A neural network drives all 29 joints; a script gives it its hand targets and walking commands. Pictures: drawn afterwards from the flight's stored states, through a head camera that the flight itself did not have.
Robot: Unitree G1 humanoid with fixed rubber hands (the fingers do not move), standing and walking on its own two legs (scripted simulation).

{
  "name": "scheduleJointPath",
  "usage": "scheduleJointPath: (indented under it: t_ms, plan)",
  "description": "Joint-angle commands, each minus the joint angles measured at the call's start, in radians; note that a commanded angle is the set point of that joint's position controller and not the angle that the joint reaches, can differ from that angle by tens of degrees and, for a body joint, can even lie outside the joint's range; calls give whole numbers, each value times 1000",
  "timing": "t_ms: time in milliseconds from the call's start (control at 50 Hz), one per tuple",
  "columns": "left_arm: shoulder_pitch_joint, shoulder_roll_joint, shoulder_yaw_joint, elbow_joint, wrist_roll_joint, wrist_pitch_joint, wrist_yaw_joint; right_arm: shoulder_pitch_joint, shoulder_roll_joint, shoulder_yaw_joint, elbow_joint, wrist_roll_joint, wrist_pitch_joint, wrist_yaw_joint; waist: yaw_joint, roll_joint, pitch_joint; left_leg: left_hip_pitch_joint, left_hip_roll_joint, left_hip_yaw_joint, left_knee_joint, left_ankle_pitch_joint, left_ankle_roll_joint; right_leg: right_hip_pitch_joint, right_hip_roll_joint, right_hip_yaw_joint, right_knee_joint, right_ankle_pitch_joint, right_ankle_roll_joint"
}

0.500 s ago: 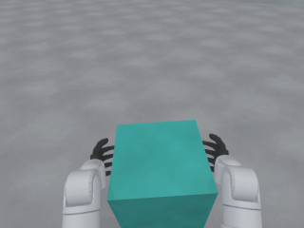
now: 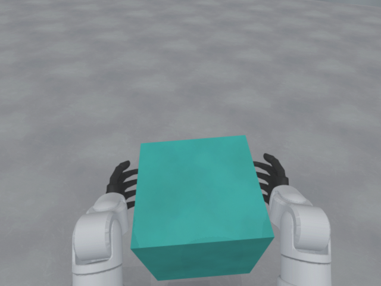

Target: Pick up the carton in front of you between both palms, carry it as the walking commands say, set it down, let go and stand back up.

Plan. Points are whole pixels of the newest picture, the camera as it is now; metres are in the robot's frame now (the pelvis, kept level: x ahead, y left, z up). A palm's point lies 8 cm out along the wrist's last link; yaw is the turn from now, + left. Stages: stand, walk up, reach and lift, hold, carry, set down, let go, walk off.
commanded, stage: carry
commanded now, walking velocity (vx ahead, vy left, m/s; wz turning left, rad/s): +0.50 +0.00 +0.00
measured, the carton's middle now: (198, 212) +0.28 -0.01 +0.01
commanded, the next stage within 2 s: none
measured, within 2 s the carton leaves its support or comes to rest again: neither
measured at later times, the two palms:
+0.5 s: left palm (128, 95) +0.60 +0.17 +0.09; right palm (233, 90) +0.61 -0.13 +0.10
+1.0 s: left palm (138, 50) +0.93 +0.18 +0.07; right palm (215, 47) +0.95 -0.12 +0.07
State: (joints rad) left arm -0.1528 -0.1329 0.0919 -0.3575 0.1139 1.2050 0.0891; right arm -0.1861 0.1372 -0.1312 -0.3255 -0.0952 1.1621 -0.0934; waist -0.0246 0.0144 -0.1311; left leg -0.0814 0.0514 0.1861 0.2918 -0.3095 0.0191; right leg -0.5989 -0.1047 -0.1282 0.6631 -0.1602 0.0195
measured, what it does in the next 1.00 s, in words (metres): walks ahead: right foot, then left foot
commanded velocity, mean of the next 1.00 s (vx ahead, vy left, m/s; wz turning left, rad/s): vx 0.50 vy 0.00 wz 0.00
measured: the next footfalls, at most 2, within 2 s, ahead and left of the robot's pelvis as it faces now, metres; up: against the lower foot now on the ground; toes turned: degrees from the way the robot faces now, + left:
right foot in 0.10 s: +0.25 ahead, -0.13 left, +0.00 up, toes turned -11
left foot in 0.50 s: +0.49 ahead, +0.13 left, +0.00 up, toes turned +12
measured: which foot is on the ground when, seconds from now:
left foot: down 0.00-0.10, up 0.12-0.48, down 0.50-1.00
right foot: up 0.00-0.08, down 0.10-0.50, up 0.52-0.98, down 1.00-1.00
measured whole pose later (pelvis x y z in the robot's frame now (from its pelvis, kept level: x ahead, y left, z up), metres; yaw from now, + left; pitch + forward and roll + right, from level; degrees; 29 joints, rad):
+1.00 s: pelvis +0.67 +0.02 -0.03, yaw +3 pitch +4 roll -1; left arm -0.17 -0.13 0.09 -0.32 0.11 1.24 0.09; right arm -0.20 0.14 -0.14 -0.32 -0.13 1.22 -0.08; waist -0.01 0.02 -0.13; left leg 0.13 0.06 0.17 0.32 -0.49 -0.03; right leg -0.52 -0.05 -0.25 0.47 -0.05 -0.03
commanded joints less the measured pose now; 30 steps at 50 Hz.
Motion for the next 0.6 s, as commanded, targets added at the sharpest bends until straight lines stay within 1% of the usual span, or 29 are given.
scheduleJointPath:
  t_ms: [0, 20, 40, 60, 80, 100, 120, 140, 160, 180, 200, 220, 240, 260, 280, 300, 320, 340, 360, 380, 420, 440, 460, 480, 500, 520, 540, 560, 580]
  plan:
    - [-414, -857, -648, 34, -356, 15, -204, -374, 737, 694, -7, 368, 74, 271, 12, 110, -137, 105, 166, -4, 81, 649, 59, 225, 72, -140, -227, 109, -14]
    - [-391, -861, -662, 51, -373, 21, -205, -402, 735, 690, -53, 369, 78, 270, 31, 77, -179, 26, 137, 25, 190, 667, 35, 407, 96, -171, -200, 76, -23]
    - [-418, -812, -640, 17, -357, 22, -211, -386, 746, 675, 44, 374, 92, 276, 46, 58, -189, -95, 85, 55, 327, 473, -14, 540, 54, -84, -193, 30, -39]
    - [-451, -796, -643, 34, -360, 26, -213, -388, 761, 696, 27, 364, 86, 279, 59, -168, -260, -329, -1, 34, 633, 230, -37, 753, -158, 271, -282, -80, -128]
    - [-440, -858, -647, 47, -383, 15, -220, -428, 788, 722, -38, 392, 87, 289, 54, -386, -299, -557, -102, -37, 852, -120, -27, 862, -294, 597, -397, -36, -233]
    - [-439, -881, -664, 68, -372, 21, -228, -458, 784, 688, -20, 379, 86, 286, 48, -251, -273, -584, 0, -171, 953, -168, 4, 813, -352, 591, -405, 11, -243]
    - [-456, -884, -666, 64, -376, 14, -234, -420, 809, 711, 26, 367, 84, 289, 44, -185, -245, -628, -5, -143, 996, -154, -3, 771, -322, 569, -419, 91, -257]
    - [-503, -953, -680, 17, -412, 0, -239, -453, 879, 714, -10, 402, 67, 294, 39, -86, -272, -614, 38, -185, 938, -121, 15, 787, -323, 479, -384, 143, -221]
    - [-525, -983, -728, 12, -410, -9, -245, -486, 917, 712, -36, 390, 54, 297, 35, -64, -234, -585, 80, -206, 881, -42, 7, 674, -305, 385, -412, 49, -182]
    - [-516, -1011, -713, 8, -420, -18, -247, -492, 918, 702, -38, 394, 49, 300, 42, -90, -223, -520, 89, -179, 806, -19, -2, 567, -292, 337, -456, -17, -164]
    - [-562, -1001, -730, -39, -431, -29, -244, -439, 944, 704, 29, 390, 45, 299, 40, -52, -233, -457, 59, -140, 688, -47, -5, 554, -229, 217, -450, -53, -143]
    - [-508, -1012, -706, -5, -433, -25, -244, -440, 950, 738, 2, 383, 32, 298, 44, -136, -190, -506, 45, -103, 648, -22, -6, 540, -214, 170, -489, -54, -131]
    - [-525, -995, -724, -46, -421, -38, -245, -486, 980, 746, -26, 409, 26, 294, 45, -188, -201, -494, 53, -99, 604, 5, -8, 547, -212, 201, -516, -94, -141]
    - [-523, -985, -691, -28, -425, -36, -243, -428, 923, 766, -12, 377, 27, 289, 51, -216, -170, -544, 67, -86, 536, 73, -17, 587, -201, 144, -506, -18, -134]
    - [-444, -1009, -691, -22, -417, -34, -244, -439, 919, 771, -77, 385, 23, 278, 45, -204, -202, -480, 37, -80, 449, 84, -11, 575, -175, 93, -487, 41, -127]
    - [-456, -980, -707, -30, -429, -40, -246, -401, 908, 769, -48, 384, 23, 267, 41, -183, -221, -434, 21, -56, 344, 94, -14, 621, -171, 61, -465, 126, -130]
    - [-445, -967, -695, 12, -441, -27, -246, -378, 903, 733, -29, 366, 23, 264, 39, -160, -188, -451, 17, -23, 304, 159, -19, 632, -157, 18, -471, 148, -104]
    - [-412, -918, -678, -11, -399, -27, -239, -354, 880, 742, -11, 367, 36, 266, 46, -204, -182, -384, 7, -15, 263, 149, -3, 586, -176, 38, -467, 123, -119]
    - [-432, -900, -699, -11, -408, -20, -237, -353, 870, 716, 2, 359, 42, 262, 42, -207, -175, -374, 8, 3, 219, 190, -7, 612, -165, 10, -428, 136, -107]
    - [-427, -900, -699, -41, -414, -20, -236, -364, 861, 732, -56, 379, 44, 270, 32, -200, -204, -278, 5, 8, 183, 227, -5, 565, -180, -13, -392, 24, -93]
    - [-483, -888, -684, -31, -413, -1, -224, -374, 799, 715, -50, 378, 56, 276, 22, -140, -183, -120, -38, 63, 149, 148, -6, 487, -123, -40, -262, 41, -44]
    - [-445, -834, -663, -5, -379, 8, -224, -395, 797, 702, -11, 378, 66, 277, 15, -36, -172, -4, 11, -1, 147, 93, 1, 382, -73, -81, -133, 103, -20]
    - [-467, -838, -680, -14, -371, 16, -225, -399, 765, 686, 0, 367, 70, 274, 4, 167, -170, 109, 154, -270, 68, 13, 74, 182, -8, -119, 102, -18, 15]
    - [-490, -794, -669, -6, -367, 37, -221, -390, 745, 664, 28, 371, 77, 271, -8, 355, -152, 188, 325, -625, -59, -90, 163, -47, 88, -67, 316, -330, 41]
    - [-474, -805, -641, 33, -367, 46, -217, -394, 732, 665, 45, 383, 95, 265, -10, 282, -152, 225, 403, -691, -66, 5, 208, -157, 36, 63, 459, -388, 17]
    - [-500, -808, -673, 29, -362, 56, -212, -390, 752, 652, 49, 372, 100, 266, -11, 166, -145, 198, 380, -642, -57, 167, 203, -168, 14, 77, 494, -349, 0]
    - [-494, -898, -663, 18, -392, 49, -223, -467, 789, 684, -69, 399, 94, 277, -2, 91, -202, 159, 366, -539, -44, 179, 182, -93, -36, 107, 485, -312, -10]
    - [-541, -895, -692, 11, -378, 37, -227, -507, 824, 707, -12, 415, 93, 285, -1, 46, -184, 143, 321, -477, -52, 246, 156, -108, -33, 97, 423, -241, -4]
    - [-538, -917, -680, 23, -392, 31, -230, -486, 846, 701, -6, 410, 87, 294, 6, 75, -189, 65, 302, -406, -82, 169, 119, -47, -60, 115, 392, -187, -14]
